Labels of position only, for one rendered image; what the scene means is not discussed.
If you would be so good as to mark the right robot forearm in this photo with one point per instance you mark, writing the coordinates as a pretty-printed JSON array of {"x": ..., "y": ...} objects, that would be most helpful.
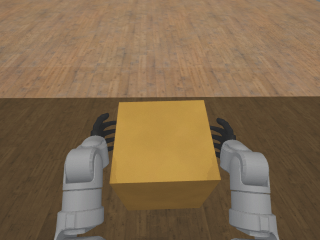
[{"x": 250, "y": 211}]

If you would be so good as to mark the right robot hand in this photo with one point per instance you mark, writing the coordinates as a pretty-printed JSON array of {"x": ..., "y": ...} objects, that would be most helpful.
[{"x": 227, "y": 134}]

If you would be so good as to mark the left robot hand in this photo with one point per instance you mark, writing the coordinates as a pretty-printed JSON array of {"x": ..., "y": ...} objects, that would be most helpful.
[{"x": 99, "y": 126}]

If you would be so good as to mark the left robot forearm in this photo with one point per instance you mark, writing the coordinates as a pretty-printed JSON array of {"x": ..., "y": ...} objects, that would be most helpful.
[{"x": 82, "y": 208}]

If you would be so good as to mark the carton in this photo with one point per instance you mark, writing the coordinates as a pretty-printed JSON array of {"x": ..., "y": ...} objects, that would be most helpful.
[{"x": 163, "y": 155}]

